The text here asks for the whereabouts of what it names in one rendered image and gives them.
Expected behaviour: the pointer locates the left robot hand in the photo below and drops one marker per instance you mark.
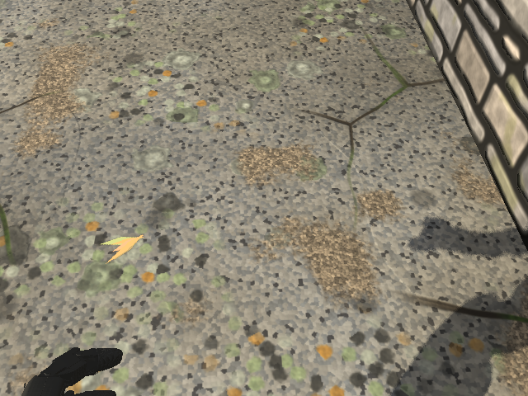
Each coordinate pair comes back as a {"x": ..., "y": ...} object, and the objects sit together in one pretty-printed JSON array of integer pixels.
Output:
[{"x": 69, "y": 368}]

